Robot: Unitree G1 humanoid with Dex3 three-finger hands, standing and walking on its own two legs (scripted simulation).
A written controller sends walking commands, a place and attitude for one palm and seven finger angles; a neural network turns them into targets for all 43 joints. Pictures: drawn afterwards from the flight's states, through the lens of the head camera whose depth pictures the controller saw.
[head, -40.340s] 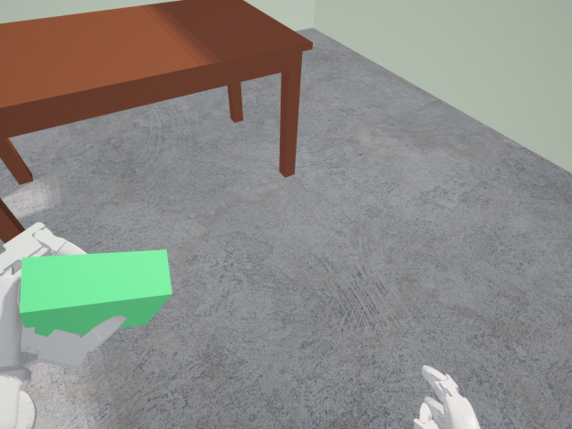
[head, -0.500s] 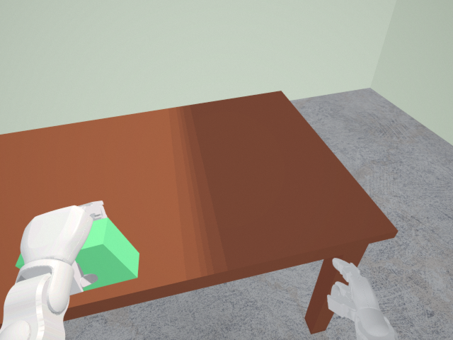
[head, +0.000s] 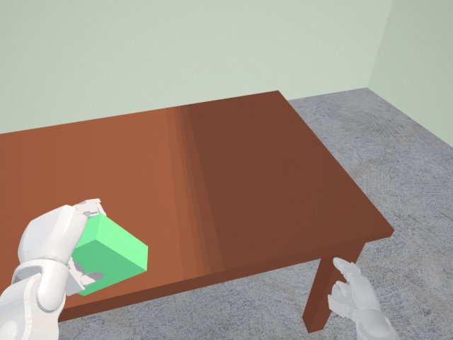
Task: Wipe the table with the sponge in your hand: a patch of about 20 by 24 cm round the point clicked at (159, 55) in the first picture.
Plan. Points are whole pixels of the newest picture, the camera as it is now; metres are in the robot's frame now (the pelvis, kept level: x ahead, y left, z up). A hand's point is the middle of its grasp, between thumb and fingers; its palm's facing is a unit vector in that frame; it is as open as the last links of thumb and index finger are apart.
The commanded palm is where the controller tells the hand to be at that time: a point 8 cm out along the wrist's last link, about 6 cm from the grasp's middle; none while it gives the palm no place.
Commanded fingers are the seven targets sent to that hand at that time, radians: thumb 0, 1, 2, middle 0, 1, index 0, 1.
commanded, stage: step back with the hand held close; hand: left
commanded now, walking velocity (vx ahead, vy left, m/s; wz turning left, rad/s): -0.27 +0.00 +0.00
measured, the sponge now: (100, 262) +0.19 +0.26 +0.07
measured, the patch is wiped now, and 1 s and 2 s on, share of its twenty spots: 0.95 0.95 0.95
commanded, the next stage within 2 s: stop stepping back and stand still in 1.38 s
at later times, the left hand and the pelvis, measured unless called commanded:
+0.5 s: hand (79, 232) +0.20 +0.27 +0.14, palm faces +0.33 -0.83 -0.45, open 9.3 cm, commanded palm +0.15 +0.31 +0.18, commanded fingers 0.00 0.10 1.30 -1.20 -1.60 -1.20 -1.60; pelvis -0.01 +0.03 -0.01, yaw +0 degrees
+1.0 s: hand (48, 257) +0.15 +0.28 +0.16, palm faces +0.43 -0.82 -0.37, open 9.3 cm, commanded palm +0.09 +0.30 +0.18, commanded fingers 0.00 0.10 1.30 -1.20 -1.60 -1.20 -1.60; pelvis -0.07 +0.02 -0.02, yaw +0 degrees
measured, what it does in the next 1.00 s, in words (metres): lifts its right foot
